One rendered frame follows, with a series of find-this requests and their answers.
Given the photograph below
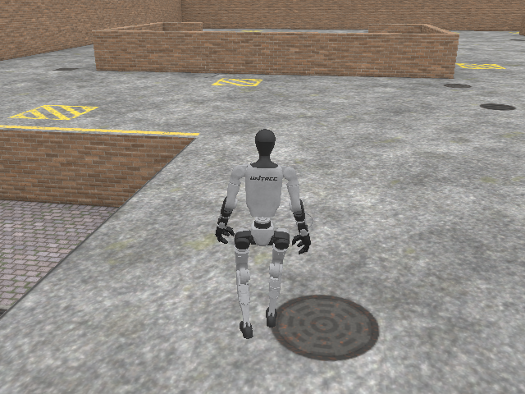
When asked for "robot left thigh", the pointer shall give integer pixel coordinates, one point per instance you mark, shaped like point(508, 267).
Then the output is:
point(242, 242)

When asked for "robot right upper arm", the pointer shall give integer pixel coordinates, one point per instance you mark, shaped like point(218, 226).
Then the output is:
point(293, 187)

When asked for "robot left hand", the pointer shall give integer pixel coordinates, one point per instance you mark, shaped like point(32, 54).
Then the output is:
point(223, 231)

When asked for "robot left upper arm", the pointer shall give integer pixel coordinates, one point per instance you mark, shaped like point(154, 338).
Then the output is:
point(234, 185)

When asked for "robot right hand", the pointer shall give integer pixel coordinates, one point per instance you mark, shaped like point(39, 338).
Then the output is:
point(305, 240)

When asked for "robot left forearm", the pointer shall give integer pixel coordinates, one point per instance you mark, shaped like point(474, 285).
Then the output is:
point(224, 215)

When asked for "robot right forearm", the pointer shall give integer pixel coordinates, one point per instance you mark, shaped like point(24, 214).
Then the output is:
point(301, 221)

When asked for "robot head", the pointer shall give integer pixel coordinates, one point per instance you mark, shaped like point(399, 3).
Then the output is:
point(265, 141)

